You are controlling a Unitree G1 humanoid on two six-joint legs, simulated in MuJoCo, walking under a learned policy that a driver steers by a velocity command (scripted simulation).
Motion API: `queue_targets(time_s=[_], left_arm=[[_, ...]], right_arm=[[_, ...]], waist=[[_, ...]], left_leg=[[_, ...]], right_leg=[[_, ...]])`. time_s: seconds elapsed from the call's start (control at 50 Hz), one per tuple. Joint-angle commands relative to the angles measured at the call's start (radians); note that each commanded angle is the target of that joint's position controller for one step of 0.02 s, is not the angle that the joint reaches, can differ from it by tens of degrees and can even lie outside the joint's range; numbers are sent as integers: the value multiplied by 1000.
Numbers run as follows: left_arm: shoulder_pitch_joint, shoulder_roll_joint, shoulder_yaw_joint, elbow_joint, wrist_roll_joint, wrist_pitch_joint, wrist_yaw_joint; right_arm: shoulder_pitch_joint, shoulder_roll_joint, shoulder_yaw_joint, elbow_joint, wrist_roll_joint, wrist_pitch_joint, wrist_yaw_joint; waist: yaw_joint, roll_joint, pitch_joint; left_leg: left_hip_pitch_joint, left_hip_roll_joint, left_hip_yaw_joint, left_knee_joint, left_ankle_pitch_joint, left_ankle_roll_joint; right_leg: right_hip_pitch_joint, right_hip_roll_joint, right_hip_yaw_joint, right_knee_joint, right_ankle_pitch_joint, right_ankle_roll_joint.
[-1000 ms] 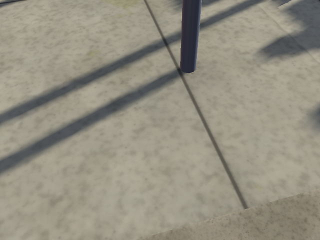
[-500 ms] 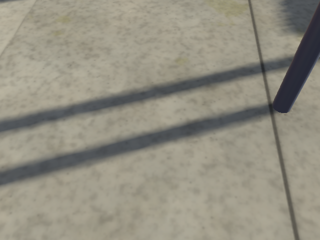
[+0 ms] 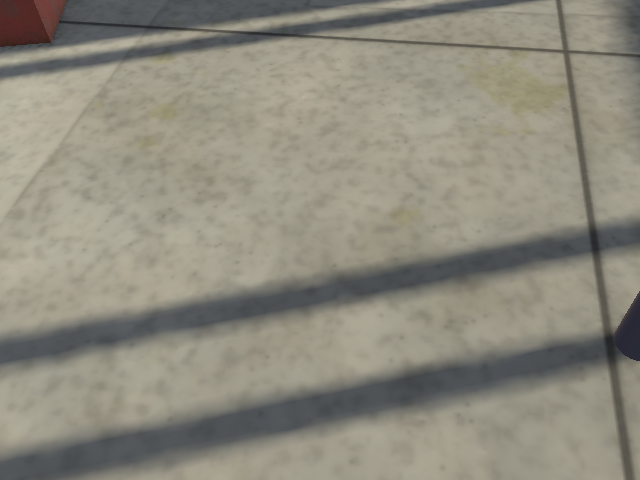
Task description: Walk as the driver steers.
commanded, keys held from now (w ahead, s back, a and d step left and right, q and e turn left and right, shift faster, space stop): w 1.00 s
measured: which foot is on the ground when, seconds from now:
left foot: up 0.00-0.38, down 0.40-0.92, up 0.94-1.00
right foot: down 0.00-0.42, up 0.44-0.90, down 0.92-1.00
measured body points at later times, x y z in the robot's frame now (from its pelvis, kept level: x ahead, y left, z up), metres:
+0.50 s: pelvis +0.29 +0.02 +0.00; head +0.32 +0.02 +0.45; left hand +0.31 +0.29 -0.13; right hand +0.50 -0.22 -0.08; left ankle +0.37 +0.10 -0.73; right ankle +0.14 -0.11 -0.63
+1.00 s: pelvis +0.57 -0.04 +0.00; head +0.60 -0.06 +0.45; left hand +0.76 +0.21 -0.09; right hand +0.60 -0.33 -0.13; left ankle +0.42 +0.10 -0.65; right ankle +0.65 -0.14 -0.73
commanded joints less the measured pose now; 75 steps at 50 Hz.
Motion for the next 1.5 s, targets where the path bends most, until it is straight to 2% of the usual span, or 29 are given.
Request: queue_targets(time_s=[0.02,0.08,0.18,0.32,0.38,0.4,0.42,0.44,0.46,0.5,0.56,0.66,0.82,0.86,0.9,0.92,0.94,0.96,0.98,1.02,1.04,1.12,1.24,1.32,1.4,1.44,1.46,1.48,1.5], left_arm=[[115,132,23,-25,27,-5,19],[110,95,11,-4,17,-24,27],[170,128,19,35,-2,-9,57],[285,150,26,97,-9,26,61],[237,178,35,81,-7,38,67],[206,165,28,56,3,36,68],[315,54,-7,34,22,17,61],[333,74,-11,55,10,-4,45],[223,157,18,20,-21,-14,40],[87,138,18,-20,-15,-14,45],[159,83,16,0,1,21,53],[2,64,9,-50,14,24,56],[-231,72,1,-131,-4,4,16],[-205,91,7,-133,-3,-2,9],[-17,147,37,-78,3,-7,14],[169,222,61,-41,13,-7,23],[245,309,84,-19,14,2,24],[264,213,58,-20,-2,7,23],[193,172,42,-31,0,8,26],[77,129,29,-47,12,9,26],[51,104,20,-51,21,4,25],[55,127,30,-26,9,-13,27],[130,163,40,22,-2,-2,44],[196,176,44,64,-11,14,47],[174,200,54,79,-15,33,56],[165,155,35,66,-3,40,62],[261,62,4,39,8,24,56],[255,62,0,51,5,3,53],[177,151,25,29,-22,-11,45]], right_arm=[[-143,-105,-14,-153,-26,-32,-14],[-110,-65,-14,-142,-26,-25,7],[-288,17,16,-180,-33,-35,24],[-470,-1,8,-227,-19,-50,72],[-261,-83,-30,-175,-29,-47,63],[-75,-131,-47,-133,-40,-43,50],[47,-231,-68,-110,-56,-38,42],[88,-165,-54,-85,-31,-30,42],[12,-127,-39,-86,-26,-23,35],[-127,-85,-20,-90,-36,-23,38],[-189,-58,-16,-78,-42,-44,52],[-131,-108,-30,-19,-36,-51,33],[3,-157,-39,67,-15,-24,24],[2,-170,-44,80,-15,-12,21],[-18,-156,-36,80,-16,-3,16],[-18,-108,-14,57,-34,-5,13],[98,-6,19,37,-34,-26,21],[57,-82,2,55,-22,-45,25],[-32,-141,-15,28,0,-56,30],[-128,-120,-13,8,-18,-55,24],[-118,-110,-17,10,-24,-46,23],[-127,-58,-8,9,-33,-15,18],[-322,-30,8,-32,-29,-25,34],[-426,-42,9,-68,-20,-34,53],[-365,-85,-6,-62,-24,-43,65],[-81,-171,-48,21,-34,-42,51],[36,-270,-72,38,-48,-35,44],[68,-220,-58,50,-29,-29,46],[7,-171,-38,43,-24,-30,46]], waist=[[75,-113,-6],[18,-152,8],[64,-109,38],[110,-99,87],[-26,-129,-64],[-107,-113,-188],[-83,115,-359],[-96,193,-463],[-91,121,-272],[-24,-13,-38],[64,43,4],[38,13,47],[-46,20,81],[-23,40,65],[75,32,-47],[144,-45,-200],[110,-303,-325],[147,-266,-349],[142,-202,-200],[91,-97,-49],[58,-116,-30],[22,-106,10],[81,-94,60],[113,-96,92],[50,-120,52],[-75,-72,-139],[-66,133,-293],[-80,236,-358],[-80,155,-221]], left_leg=[[-483,108,14,64,171,12],[-385,148,25,-130,276,27],[-265,106,103,-638,560,-17],[-236,50,126,-884,565,48],[105,-14,177,-920,516,117],[426,85,81,-864,597,171],[856,363,-327,-845,571,327],[929,446,-628,-994,402,391],[785,397,-509,-1044,287,333],[428,311,-290,-1130,376,273],[199,245,-155,-1223,458,261],[175,212,-21,-1263,562,245],[359,262,-6,-1176,522,194],[412,285,-23,-1119,600,176],[392,221,33,-901,846,134],[233,164,88,-623,707,95],[-187,-6,134,-256,199,16],[-314,6,3,-127,-36,16],[-387,58,6,-92,31,27],[-339,134,47,-193,174,26],[-278,159,40,-236,216,23],[-245,173,55,-369,309,-7],[-207,138,92,-725,601,-16],[-212,117,95,-831,588,3],[-80,77,124,-897,462,59],[350,101,100,-885,494,123],[756,352,-301,-900,387,266],[821,426,-596,-1058,241,320],[717,398,-505,-1088,144,276]], right_leg=[[379,-337,481,-292,140,-212],[266,-240,299,-331,340,-173],[248,-180,127,-401,515,-146],[462,-250,123,-343,565,-126],[458,-216,79,-88,960,-92],[277,-181,64,136,827,-67],[-122,-23,17,554,246,-1],[-292,36,125,721,-326,9],[-389,-32,125,766,-274,6],[-354,-110,69,646,-119,13],[-200,-154,70,536,-43,35],[-257,-166,56,279,220,62],[-219,-98,30,-54,280,26],[-168,-82,17,-87,190,-3],[110,-35,-29,-134,176,-53],[408,-175,117,-88,255,-118],[770,-397,566,-167,71,-284],[791,-408,713,-264,-54,-293],[677,-376,574,-281,-59,-247],[420,-302,385,-329,100,-212],[342,-274,332,-359,160,-201],[242,-253,218,-444,283,-220],[253,-203,82,-472,281,-171],[353,-250,93,-436,256,-162],[435,-276,92,-308,471,-125],[297,-181,12,44,561,-69],[-101,-40,-51,438,207,8],[-279,30,64,620,-323,20],[-380,-33,110,700,-290,5]])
